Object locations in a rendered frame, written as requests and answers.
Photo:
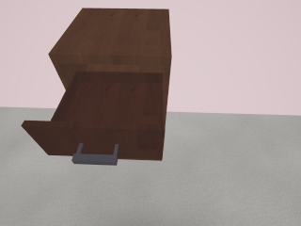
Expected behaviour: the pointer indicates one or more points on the cabinet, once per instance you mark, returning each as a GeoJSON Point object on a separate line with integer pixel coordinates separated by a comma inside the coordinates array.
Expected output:
{"type": "Point", "coordinates": [123, 40]}

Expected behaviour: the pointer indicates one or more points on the drawer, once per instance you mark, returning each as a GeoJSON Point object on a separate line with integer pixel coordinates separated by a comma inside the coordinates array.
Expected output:
{"type": "Point", "coordinates": [102, 109]}

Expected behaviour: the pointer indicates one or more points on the handle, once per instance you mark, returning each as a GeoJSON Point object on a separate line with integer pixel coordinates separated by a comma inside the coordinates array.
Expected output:
{"type": "Point", "coordinates": [95, 159]}

